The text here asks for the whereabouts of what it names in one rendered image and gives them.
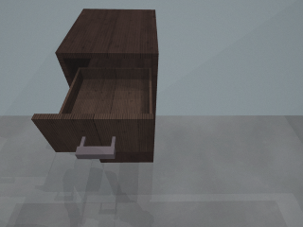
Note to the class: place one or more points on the drawer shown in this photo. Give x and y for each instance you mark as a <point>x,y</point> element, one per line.
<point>102,103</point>

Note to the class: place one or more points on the handle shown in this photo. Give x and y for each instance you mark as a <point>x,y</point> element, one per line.
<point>96,152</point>

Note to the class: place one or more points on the cabinet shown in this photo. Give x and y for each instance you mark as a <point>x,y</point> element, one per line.
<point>114,38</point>

